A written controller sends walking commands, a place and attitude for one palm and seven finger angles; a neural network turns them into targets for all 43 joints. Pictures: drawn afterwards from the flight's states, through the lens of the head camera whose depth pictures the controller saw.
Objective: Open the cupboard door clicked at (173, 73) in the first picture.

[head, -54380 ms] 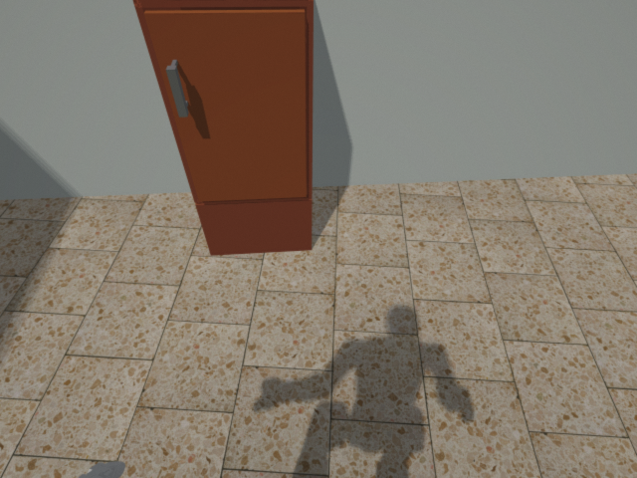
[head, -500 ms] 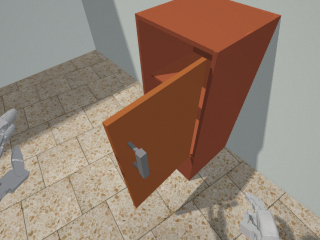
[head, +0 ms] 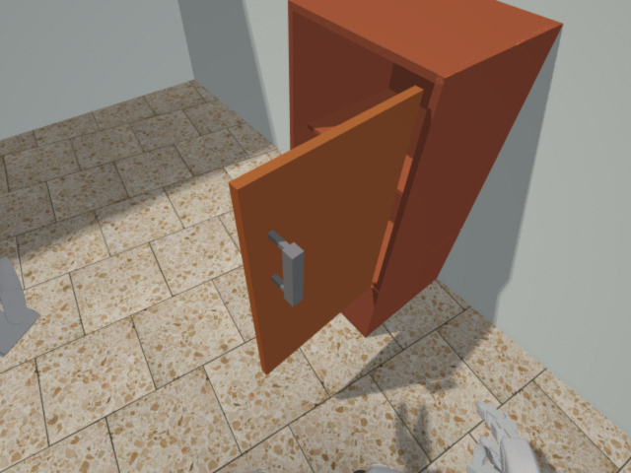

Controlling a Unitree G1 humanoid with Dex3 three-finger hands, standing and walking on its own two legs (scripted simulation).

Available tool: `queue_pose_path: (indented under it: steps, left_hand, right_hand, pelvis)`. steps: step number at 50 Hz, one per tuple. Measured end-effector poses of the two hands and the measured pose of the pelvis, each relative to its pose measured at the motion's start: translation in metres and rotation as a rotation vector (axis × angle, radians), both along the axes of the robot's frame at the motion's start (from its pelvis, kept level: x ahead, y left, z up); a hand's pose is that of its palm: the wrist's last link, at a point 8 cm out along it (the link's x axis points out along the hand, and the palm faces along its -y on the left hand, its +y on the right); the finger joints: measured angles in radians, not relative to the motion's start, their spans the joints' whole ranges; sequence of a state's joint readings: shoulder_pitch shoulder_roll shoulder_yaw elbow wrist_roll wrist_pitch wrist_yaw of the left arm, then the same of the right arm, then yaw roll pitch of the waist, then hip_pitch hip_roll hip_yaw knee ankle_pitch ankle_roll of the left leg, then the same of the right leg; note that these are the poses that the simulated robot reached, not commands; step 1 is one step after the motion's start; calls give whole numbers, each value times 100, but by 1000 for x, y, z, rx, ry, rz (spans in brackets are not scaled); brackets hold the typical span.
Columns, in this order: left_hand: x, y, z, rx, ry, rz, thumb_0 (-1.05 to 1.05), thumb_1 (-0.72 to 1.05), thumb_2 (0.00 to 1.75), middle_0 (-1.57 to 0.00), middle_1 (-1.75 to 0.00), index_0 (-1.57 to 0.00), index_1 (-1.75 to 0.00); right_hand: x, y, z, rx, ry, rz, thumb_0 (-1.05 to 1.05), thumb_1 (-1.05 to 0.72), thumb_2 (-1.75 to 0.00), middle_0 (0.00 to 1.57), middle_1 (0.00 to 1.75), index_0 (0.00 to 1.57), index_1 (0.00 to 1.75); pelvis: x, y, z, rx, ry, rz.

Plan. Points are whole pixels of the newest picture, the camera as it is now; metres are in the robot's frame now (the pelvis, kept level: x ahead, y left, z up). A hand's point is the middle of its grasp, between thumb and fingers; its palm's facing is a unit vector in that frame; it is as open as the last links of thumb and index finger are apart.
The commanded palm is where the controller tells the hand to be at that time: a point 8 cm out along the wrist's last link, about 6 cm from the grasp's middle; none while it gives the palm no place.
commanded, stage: step back with the hand held close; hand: left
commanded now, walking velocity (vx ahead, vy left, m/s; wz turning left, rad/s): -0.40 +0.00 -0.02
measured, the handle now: (284, 268) +0.40 +0.07 -0.01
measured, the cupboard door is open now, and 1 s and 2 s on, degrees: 93 93 93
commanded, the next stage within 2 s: stop stepping back and stand still in 0.88 s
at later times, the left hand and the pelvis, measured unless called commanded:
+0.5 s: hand (21, 354) +0.18 +0.25 +0.18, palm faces +0.41 -0.76 -0.50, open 7.5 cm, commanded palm +0.10 +0.30 +0.20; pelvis -0.04 +0.00 -0.01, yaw +2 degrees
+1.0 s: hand (65, 414) +0.13 +0.20 +0.18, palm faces +0.18 -0.80 -0.57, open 7.5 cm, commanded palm +0.06 +0.25 +0.20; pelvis -0.11 -0.03 +0.02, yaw -6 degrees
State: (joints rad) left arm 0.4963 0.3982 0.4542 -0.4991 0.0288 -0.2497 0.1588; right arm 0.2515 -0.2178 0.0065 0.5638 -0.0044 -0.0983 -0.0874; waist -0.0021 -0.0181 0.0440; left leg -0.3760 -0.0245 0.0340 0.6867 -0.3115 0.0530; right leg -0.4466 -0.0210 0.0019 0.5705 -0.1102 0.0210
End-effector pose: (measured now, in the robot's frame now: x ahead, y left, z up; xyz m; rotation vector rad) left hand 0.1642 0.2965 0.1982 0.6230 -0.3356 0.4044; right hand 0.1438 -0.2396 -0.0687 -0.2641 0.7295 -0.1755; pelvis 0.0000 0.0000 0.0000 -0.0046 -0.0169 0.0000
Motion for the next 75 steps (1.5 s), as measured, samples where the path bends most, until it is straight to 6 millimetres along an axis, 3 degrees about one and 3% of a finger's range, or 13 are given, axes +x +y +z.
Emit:
queue_pose_path:
  steps: [13, 20, 26, 32, 35, 39, 42, 45, 51, 55, 65, 70, 75]
  left_hand:
    - [-12, 2, 2, 51, -26, -6, 2, 88, 90, -21, -30, -21, -30]
    - [-19, -8, 0, 18, -39, -26, 2, 88, 90, -21, -30, -21, -30]
    - [-33, -5, -2, 30, 3, -70, 2, 88, 90, -21, -30, -21, -30]
    - [-57, 7, 11, 16, 12, 15, 2, 88, 90, -22, -30, -21, -30]
    - [-60, 1, 9, -47, 18, 40, 2, 88, 90, -21, -30, -21, -30]
    - [-53, -27, 2, -69, 40, -29, 2, 89, 90, -21, -30, -20, -30]
    - [-47, -50, 1, -57, 75, -127, 2, 89, 90, -21, -30, -20, -30]
    - [-49, -61, 5, -5, 121, -204, 2, 88, 90, -21, -30, -21, -30]
    - [-64, -56, 8, 37, 154, -258, 2, 88, 90, -22, -30, -21, -30]
    - [-90, -55, 6, 16, 199, -224, 2, 88, 90, -21, -30, -21, -30]
    - [-171, -61, 5, -31, 155, -76, 2, 88, 90, -21, -30, -21, -30]
    - [-183, -61, 1, -118, 72, -29, 2, 88, 90, -21, -30, -21, -30]
    - [-191, -57, 0, -104, 52, -54, 2, 88, 90, -21, -30, -21, -30]
  right_hand:
    - [2, 1, -4, -7, -20, 15, 1, -90, -90, 20, 30, 20, 30]
    - [7, 1, -4, 6, -20, 42, 1, -90, -90, 20, 30, 20, 30]
    - [-8, 1, 3, -25, -8, 28, 1, -90, -90, 20, 30, 20, 30]
    - [-27, 9, 7, 6, 16, 28, 1, -91, -90, 20, 30, 20, 30]
    - [-33, 12, 7, 34, 16, 56, 1, -90, -90, 20, 30, 20, 30]
    - [-41, 7, 0, 70, -2, 77, 1, -90, -90, 20, 30, 20, 30]
    - [-54, -5, 1, 82, -2, 34, 1, -90, -90, 20, 30, 21, 30]
    - [-73, -19, 13, 66, 3, -30, 1, -90, -90, 20, 30, 21, 30]
    - [-109, -46, 30, -22, -3, -105, 1, -90, -90, 20, 30, 20, 30]
    - [-139, -56, 37, -29, -30, -109, 1, -91, -90, 20, 30, 20, 29]
    - [-211, -65, 9, 9, 41, -94, 1, -90, -90, 20, 30, 20, 30]
    - [-235, -63, 5, 14, 72, -92, 1, -90, -90, 20, 30, 20, 30]
    - [-241, -58, 2, 2, 34, -95, 1, -90, -90, 20, 30, 20, 30]
  pelvis:
    - [-10, 0, -8, 4, 2, 13]
    - [-21, -6, -8, 9, 14, 19]
    - [-38, 0, -5, -14, 30, 35]
    - [-42, -5, 10, -51, 57, 24]
    - [-49, -11, 15, -43, 82, -15]
    - [-72, -25, 11, -8, 105, -64]
    - [-89, -30, 13, -23, 95, -79]
    - [-95, -34, 19, 7, 111, -92]
    - [-114, -30, 22, -2, 104, -111]
    - [-135, -32, 25, -4, 76, -110]
    - [-182, -51, 20, 16, 28, -96]
    - [-191, -52, 22, 28, 29, -68]
    - [-201, -44, 15, 11, 17, -49]
